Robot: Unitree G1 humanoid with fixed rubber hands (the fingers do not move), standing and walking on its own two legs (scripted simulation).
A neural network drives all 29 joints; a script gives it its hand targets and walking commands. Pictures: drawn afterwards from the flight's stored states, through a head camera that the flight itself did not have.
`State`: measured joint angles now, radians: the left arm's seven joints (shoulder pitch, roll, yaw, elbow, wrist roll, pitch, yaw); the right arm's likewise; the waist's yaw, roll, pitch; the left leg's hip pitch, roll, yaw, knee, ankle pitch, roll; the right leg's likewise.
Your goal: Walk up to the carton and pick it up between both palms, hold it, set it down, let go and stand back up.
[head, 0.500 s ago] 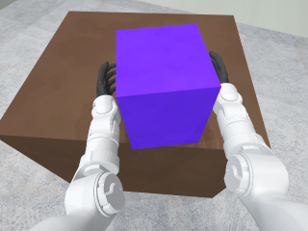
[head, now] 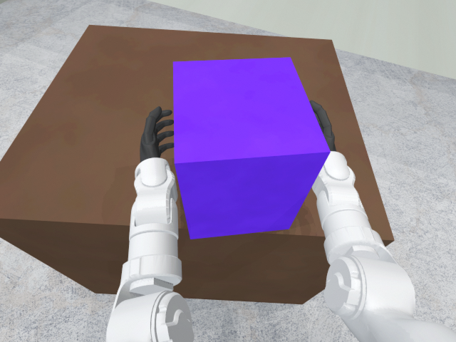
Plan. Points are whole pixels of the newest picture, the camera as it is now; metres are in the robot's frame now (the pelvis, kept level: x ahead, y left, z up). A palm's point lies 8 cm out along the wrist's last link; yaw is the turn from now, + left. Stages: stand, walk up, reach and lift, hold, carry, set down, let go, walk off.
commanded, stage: reach and lift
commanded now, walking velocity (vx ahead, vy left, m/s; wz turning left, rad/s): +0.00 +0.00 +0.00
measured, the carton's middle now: (237, 154) +0.42 +0.02 +0.07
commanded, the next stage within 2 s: none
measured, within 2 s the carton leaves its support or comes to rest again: leaves its support in 0.92 s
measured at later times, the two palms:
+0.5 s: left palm (153, 156) +0.38 +0.16 +0.10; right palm (320, 147) +0.44 -0.12 +0.09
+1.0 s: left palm (126, 168) +0.34 +0.19 +0.11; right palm (305, 151) +0.41 -0.09 +0.11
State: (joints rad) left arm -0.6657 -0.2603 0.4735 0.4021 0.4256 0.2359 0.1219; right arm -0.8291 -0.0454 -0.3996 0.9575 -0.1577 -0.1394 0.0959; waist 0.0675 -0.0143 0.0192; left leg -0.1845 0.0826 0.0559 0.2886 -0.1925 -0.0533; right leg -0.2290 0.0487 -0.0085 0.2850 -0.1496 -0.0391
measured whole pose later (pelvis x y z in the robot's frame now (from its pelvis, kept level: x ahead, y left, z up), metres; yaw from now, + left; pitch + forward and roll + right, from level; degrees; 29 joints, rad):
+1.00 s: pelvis -0.03 +0.00 +0.00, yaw +4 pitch +4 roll -1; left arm -0.67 -0.16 0.38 0.49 0.29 0.24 0.15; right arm -0.83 -0.07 -0.26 1.05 -0.09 -0.21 -0.02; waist 0.07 -0.02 -0.03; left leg -0.25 0.07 -0.01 0.34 -0.17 -0.06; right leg -0.24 0.04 -0.08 0.28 -0.12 -0.04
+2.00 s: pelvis -0.04 +0.02 +0.00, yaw +6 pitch -4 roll -1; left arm -0.79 -0.02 0.29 0.43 0.25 0.56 0.12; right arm -0.85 -0.05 -0.16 0.87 0.12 0.11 -0.12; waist -0.04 -0.05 -0.01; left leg -0.11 0.04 -0.04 0.36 -0.18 -0.03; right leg -0.08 0.00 -0.10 0.28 -0.13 -0.01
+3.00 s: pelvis -0.05 +0.03 +0.00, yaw +4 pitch -5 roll -1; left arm -0.92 0.05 0.30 0.46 0.22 0.77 0.07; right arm -0.95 -0.11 -0.06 0.75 0.30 0.42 -0.24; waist -0.10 -0.01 -0.04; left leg -0.10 0.03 -0.01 0.39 -0.20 -0.01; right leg -0.06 0.00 -0.07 0.28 -0.12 0.01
